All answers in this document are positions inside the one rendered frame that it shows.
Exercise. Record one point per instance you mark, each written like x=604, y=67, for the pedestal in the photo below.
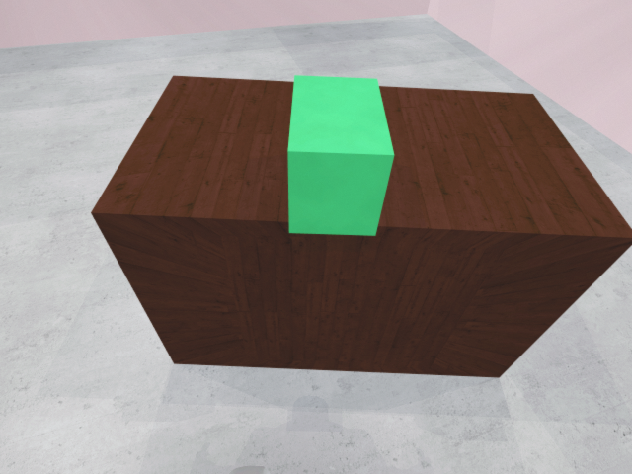
x=491, y=228

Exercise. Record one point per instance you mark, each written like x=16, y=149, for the carton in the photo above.
x=340, y=156

